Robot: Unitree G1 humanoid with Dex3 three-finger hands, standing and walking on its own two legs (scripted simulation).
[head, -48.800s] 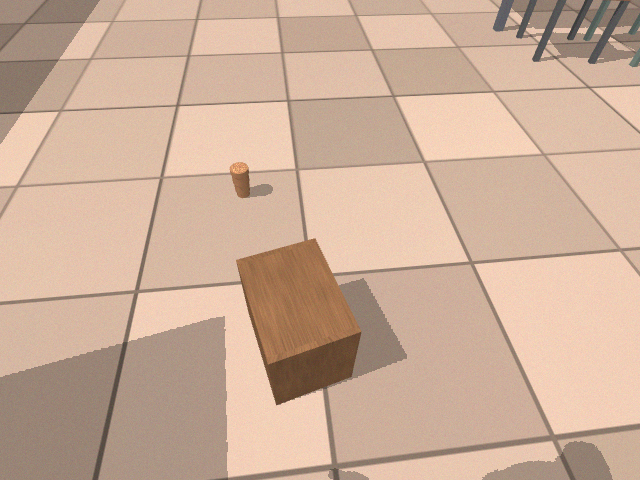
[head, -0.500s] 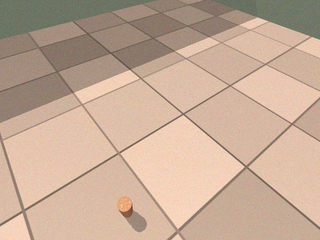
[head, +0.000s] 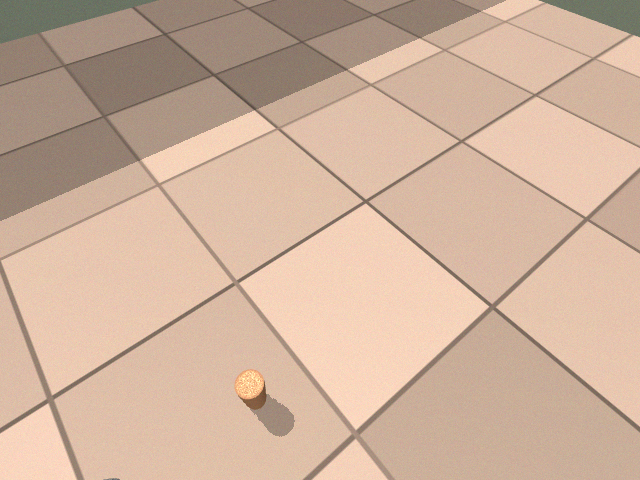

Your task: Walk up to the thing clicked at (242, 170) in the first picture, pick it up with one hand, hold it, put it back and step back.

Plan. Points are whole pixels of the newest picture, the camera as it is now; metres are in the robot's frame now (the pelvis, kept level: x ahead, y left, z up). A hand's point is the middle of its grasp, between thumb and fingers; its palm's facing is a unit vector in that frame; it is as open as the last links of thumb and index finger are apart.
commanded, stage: step back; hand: left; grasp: from the side
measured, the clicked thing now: (253, 392) +0.42 +0.20 -0.70
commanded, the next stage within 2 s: none
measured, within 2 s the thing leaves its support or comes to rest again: neither
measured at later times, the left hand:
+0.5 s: hand out of the picture +0.06 +0.32 -0.17, palm faces -0.07 -0.93 -0.35, open 7.3 cm
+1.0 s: hand out of the picture -0.06 +0.32 -0.15, palm faces -0.01 -0.92 -0.40, open 7.3 cm
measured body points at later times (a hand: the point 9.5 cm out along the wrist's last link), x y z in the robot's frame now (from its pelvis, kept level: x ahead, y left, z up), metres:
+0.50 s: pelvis -0.07 +0.07 -0.01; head +0.01 +0.08 +0.43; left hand +0.07 +0.37 -0.15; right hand -0.01 -0.24 -0.13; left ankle -0.06 +0.14 -0.74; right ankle -0.08 -0.06 -0.70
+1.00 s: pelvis -0.20 +0.06 -0.02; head -0.12 +0.05 +0.42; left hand -0.06 +0.37 -0.12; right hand -0.10 -0.26 -0.14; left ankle -0.24 +0.20 -0.71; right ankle -0.10 -0.04 -0.74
